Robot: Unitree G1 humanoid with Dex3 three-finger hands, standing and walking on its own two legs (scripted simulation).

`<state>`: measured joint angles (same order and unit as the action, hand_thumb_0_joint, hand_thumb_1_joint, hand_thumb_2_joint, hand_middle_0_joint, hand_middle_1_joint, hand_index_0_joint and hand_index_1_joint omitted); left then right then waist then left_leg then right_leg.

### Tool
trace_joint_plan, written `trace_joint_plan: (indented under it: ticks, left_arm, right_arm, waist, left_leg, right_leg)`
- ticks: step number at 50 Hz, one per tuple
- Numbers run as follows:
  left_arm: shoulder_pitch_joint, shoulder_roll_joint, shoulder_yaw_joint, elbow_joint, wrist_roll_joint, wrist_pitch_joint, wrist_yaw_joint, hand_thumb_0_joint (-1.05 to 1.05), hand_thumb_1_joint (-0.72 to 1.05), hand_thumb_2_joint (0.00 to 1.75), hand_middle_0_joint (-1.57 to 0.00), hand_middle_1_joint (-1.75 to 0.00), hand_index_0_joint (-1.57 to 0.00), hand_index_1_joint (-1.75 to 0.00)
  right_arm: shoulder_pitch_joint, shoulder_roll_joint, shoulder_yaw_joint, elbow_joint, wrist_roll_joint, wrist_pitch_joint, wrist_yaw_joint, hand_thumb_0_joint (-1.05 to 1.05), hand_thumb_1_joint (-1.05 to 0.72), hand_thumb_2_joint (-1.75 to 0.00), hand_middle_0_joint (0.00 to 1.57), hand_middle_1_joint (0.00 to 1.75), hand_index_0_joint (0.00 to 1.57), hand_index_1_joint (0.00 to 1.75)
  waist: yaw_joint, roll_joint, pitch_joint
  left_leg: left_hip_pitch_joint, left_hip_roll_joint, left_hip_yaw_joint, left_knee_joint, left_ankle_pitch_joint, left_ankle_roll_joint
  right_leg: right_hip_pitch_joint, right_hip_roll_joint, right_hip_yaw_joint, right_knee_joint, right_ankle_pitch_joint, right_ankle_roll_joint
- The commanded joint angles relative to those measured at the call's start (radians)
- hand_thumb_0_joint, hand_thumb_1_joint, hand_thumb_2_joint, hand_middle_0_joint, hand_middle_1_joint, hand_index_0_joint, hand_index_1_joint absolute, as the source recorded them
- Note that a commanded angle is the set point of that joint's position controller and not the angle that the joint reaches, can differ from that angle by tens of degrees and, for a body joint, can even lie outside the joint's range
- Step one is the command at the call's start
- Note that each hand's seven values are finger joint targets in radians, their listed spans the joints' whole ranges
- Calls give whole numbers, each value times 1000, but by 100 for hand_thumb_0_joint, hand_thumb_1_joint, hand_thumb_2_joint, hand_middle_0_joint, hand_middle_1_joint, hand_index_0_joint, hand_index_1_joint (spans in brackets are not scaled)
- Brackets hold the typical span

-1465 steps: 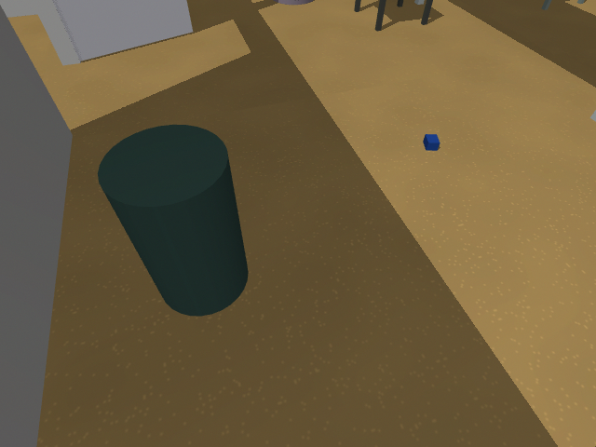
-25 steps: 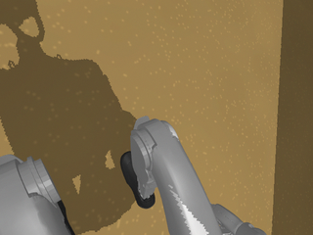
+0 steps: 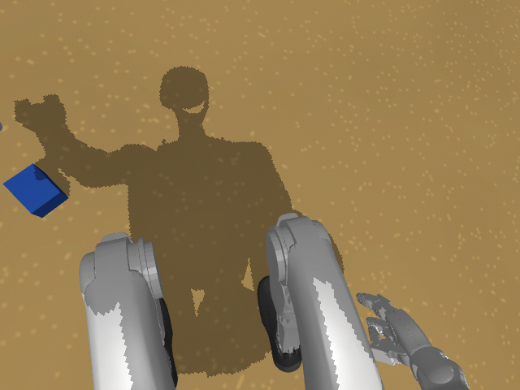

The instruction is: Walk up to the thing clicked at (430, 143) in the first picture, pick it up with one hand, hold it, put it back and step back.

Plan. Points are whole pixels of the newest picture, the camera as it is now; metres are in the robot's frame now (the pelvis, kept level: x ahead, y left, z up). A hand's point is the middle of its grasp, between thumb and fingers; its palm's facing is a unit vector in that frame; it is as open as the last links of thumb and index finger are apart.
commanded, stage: withdraw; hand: left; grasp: from above
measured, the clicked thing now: (37, 191) +0.45 +0.37 -0.32
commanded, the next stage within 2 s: home in 0.22 s
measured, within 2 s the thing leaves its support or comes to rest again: neither
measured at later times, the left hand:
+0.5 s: hand out of the picture +0.44 +0.40 -0.13, palm faces -0.31 -0.12 -0.94, open 12.5 cm
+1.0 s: hand out of the picture +0.28 +0.30 +0.08, palm faces -0.07 -0.82 -0.57, open 7.5 cm
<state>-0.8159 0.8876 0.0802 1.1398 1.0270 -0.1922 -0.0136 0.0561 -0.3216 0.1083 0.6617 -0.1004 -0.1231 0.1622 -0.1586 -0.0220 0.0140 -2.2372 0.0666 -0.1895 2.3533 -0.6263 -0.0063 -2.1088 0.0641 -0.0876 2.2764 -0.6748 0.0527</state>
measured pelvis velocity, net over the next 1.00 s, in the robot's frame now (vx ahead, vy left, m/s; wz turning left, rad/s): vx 0.02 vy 0.00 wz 0.11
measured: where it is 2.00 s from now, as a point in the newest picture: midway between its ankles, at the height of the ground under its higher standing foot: (223, 351)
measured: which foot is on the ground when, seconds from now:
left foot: down 0.00-1.00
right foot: down 0.00-1.00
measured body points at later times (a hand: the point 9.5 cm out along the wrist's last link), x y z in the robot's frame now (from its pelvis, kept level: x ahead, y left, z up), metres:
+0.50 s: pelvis +0.01 +0.00 -0.01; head +0.23 +0.10 +0.37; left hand +0.45 +0.40 -0.08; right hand +0.11 -0.25 -0.12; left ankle +0.10 +0.14 -0.31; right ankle +0.11 -0.13 -0.31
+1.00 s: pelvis +0.02 +0.00 +0.18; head +0.17 +0.06 +0.60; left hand +0.28 +0.34 +0.11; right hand +0.25 -0.23 +0.08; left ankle +0.09 +0.14 -0.31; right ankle +0.11 -0.13 -0.31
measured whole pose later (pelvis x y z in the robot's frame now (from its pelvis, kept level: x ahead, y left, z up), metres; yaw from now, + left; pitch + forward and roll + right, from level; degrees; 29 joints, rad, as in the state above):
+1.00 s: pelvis +0.02 +0.00 +0.18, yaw +6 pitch +29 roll -6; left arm -0.05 0.48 0.13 0.29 0.27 0.16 -0.03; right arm 0.08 -0.25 -0.02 0.57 0.03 -0.06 -0.01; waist -0.04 0.01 -0.17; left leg -1.70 0.06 -0.10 1.78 -0.60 -0.02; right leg -1.60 0.01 -0.06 1.74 -0.65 0.02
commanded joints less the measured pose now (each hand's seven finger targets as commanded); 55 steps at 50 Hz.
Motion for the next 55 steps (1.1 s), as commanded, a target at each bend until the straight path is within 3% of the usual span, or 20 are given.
trace_joint_plan:
  ticks: [1,5,7,8,10,12,15,17,19,20,22,25,29,31,34,37,40,44,48,55]
  left_arm:
    - [-244,342,86,-103,46,-169,6,0,-44,94,-9,-95,-11,-94]
    - [-244,425,162,-99,85,-281,84,0,-44,93,-10,-94,-12,-92]
    - [-242,429,187,-123,105,-306,139,0,-42,90,-13,-91,-15,-89]
    - [-238,459,222,-152,115,-312,173,0,-42,90,-12,-91,-14,-89]
    - [-232,432,222,-188,139,-297,236,0,-40,88,-12,-90,-15,-87]
    - [-235,448,253,-246,152,-264,293,0,-38,85,-13,-87,-16,-84]
    - [-293,472,270,-300,149,-192,347,0,-37,84,-12,-85,-16,-81]
    - [-319,429,237,-213,147,-130,362,0,-29,91,-21,-76,-20,-73]
    - [-324,381,205,-171,129,-78,352,0,-13,95,-22,-64,-20,-66]
    - [-292,364,205,-164,111,-53,342,0,-5,94,-22,-63,-20,-65]
    - [-236,336,183,-204,70,-4,298,0,11,96,-22,-61,-21,-63]
    - [-139,244,143,-261,-18,64,204,0,27,90,-21,-51,-20,-52]
    - [71,165,162,-463,-214,148,79,0,55,85,-19,-37,-19,-37]
    - [184,102,160,-549,-318,178,30,0,71,83,-19,-29,-19,-29]
    - [259,81,186,-716,-427,195,-11,0,90,90,-20,-30,-20,-30]
    - [324,23,191,-842,-523,203,-25,0,90,90,-20,-30,-20,-30]
    - [427,-58,183,-902,-606,220,-19,0,90,90,-20,-30,-20,-30]
    - [546,-141,163,-1025,-697,266,-2,0,90,90,-20,-30,-20,-30]
    - [649,-217,141,-1067,-797,328,22,0,90,90,-20,-30,-20,-30]
    - [800,-323,111,-1170,-939,434,46,0,90,90,-20,-30,-20,-30]
  right_arm:
    - [189,-213,-39,-4,-9,39,-59,0,-88,-90,20,30,20,30]
    - [165,-238,-22,-11,-31,74,-82,0,-89,-90,20,30,20,30]
    - [163,-245,-24,-9,-45,91,-81,0,-89,-90,20,30,20,30]
    - [161,-251,-29,-10,-49,98,-78,0,-89,-89,20,30,20,30]
    - [180,-246,-35,-5,-56,112,-70,0,-88,-89,20,30,20,30]
    - [174,-249,-62,-4,-58,122,-61,0,-88,-89,20,30,20,30]
    - [202,-249,-91,-2,-54,128,-54,0,-88,-89,20,30,20,30]
    - [221,-238,-97,10,-51,125,-54,0,-89,-90,20,30,20,30]
    - [244,-231,-100,24,-45,119,-56,0,-89,-90,20,30,20,30]
    - [253,-233,-109,19,-39,118,-57,0,-89,-90,20,30,20,30]
    - [265,-229,-130,9,-27,116,-55,0,-89,-90,20,30,20,30]
    - [275,-218,-160,-15,2,125,-58,0,-89,-90,20,30,20,30]
    - [261,-194,-174,-58,51,134,-70,0,-90,-90,20,30,20,30]
    - [236,-179,-170,-66,70,132,-81,0,-90,-90,20,30,20,30]
    - [207,-157,-176,-97,94,126,-99,0,-90,-90,20,30,20,30]
    - [181,-133,-181,-129,107,112,-117,0,-90,-90,20,30,20,30]
    - [156,-119,-186,-144,116,88,-139,0,-90,-90,20,30,20,30]
    - [131,-116,-196,-173,127,57,-165,0,-90,-90,20,30,20,30]
    - [94,-104,-188,-184,135,22,-192,0,-90,-90,20,30,20,30]
    - [88,-74,-168,-202,140,-27,-235,0,-90,-90,20,30,20,30]
  waist:
    - [-18,202,-541]
    - [-1,280,-590]
    - [12,343,-642]
    - [25,390,-685]
    - [24,437,-721]
    - [39,475,-781]
    - [26,488,-811]
    - [-2,457,-761]
    - [-4,443,-742]
    - [11,434,-742]
    - [49,451,-798]
    - [74,409,-853]
    - [109,280,-870]
    - [109,217,-795]
    - [113,175,-795]
    - [110,157,-792]
    - [121,182,-716]
    - [117,225,-724]
    - [106,189,-642]
    - [94,188,-576]
  left_leg:
    - [353,-12,86,-194,-5,37]
    - [448,-12,71,-197,64,22]
    - [523,-7,68,-187,135,16]
    - [555,-7,67,-184,159,11]
    - [599,-5,69,-181,205,8]
    - [659,-3,74,-175,241,6]
    - [658,-3,82,-194,210,8]
    - [611,-3,82,-213,136,11]
    - [584,-6,81,-236,84,14]
    - [575,-8,80,-257,59,15]
    - [616,-11,84,-296,58,13]
    - [665,-18,87,-355,71,17]
    - [664,-25,111,-427,117,33]
    - [634,-26,110,-466,118,41]
    - [655,-22,113,-515,120,47]
    - [705,-21,123,-569,104,49]
    - [773,-16,114,-680,14,44]
    - [928,-10,88,-811,-13,33]
    - [1012,-15,76,-913,-47,29]
    - [1198,-27,89,-1068,7,20]
  right_leg:
    - [245,39,-51,-238,39,-82]
    - [211,30,-101,-190,119,-77]
    - [183,28,-114,-162,159,-76]
    - [166,27,-120,-144,170,-79]
    - [153,24,-129,-130,200,-77]
    - [126,21,-129,-118,220,-80]
    - [129,13,-123,-144,208,-79]
    - [106,12,-120,-168,162,-80]
    - [106,11,-119,-194,134,-80]
    - [117,9,-119,-202,119,-80]
    - [169,6,-106,-226,121,-82]
    - [226,11,-90,-266,132,-86]
    - [355,12,-56,-367,180,-80]
    - [391,11,-46,-408,192,-76]
    - [468,6,-25,-477,196,-76]
    - [551,-3,-4,-560,182,-74]
    - [573,-10,5,-628,108,-78]
    - [655,-19,12,-709,99,-77]
    - [725,-23,23,-814,70,-73]
    - [914,-31,50,-1001,102,-72]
